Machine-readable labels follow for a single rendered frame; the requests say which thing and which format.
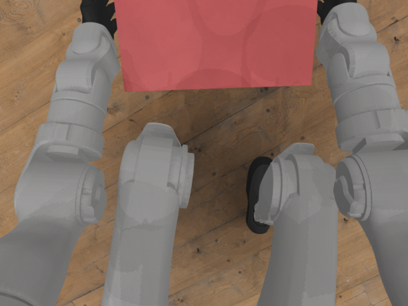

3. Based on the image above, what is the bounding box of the robot right foot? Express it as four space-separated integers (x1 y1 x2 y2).
246 157 273 234

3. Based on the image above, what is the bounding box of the robot right forearm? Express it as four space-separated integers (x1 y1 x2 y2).
316 3 408 154

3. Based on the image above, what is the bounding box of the left robot hand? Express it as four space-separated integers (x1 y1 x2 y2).
80 0 117 39

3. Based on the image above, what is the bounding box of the robot left forearm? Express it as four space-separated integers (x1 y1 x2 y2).
14 22 120 217

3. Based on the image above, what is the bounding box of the right robot shin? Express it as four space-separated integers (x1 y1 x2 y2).
254 143 336 226

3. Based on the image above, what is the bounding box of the carton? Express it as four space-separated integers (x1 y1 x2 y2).
114 0 317 92

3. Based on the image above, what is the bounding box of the right robot hand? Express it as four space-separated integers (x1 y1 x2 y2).
317 0 357 25

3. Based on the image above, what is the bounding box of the robot right upper arm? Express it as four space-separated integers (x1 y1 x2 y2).
333 149 408 306

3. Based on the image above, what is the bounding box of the robot left upper arm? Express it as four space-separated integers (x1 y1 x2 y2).
0 161 106 306

